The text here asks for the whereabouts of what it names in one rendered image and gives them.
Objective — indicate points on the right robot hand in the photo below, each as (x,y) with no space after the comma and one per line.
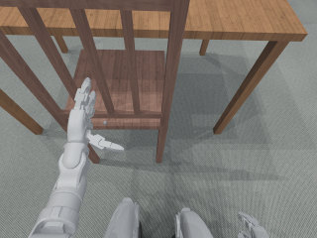
(253,225)

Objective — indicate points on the table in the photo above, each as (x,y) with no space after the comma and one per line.
(234,20)

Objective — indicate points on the left robot hand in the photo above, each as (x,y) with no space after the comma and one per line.
(79,121)

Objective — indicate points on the chair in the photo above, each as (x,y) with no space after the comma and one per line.
(134,88)

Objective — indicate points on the robot left forearm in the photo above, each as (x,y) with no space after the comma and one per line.
(61,214)

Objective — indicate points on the robot thigh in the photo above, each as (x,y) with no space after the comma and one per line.
(125,218)
(188,224)

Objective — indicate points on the robot right thigh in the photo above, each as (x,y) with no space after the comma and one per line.
(188,224)

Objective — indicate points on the robot left thigh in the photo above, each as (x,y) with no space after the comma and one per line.
(125,218)

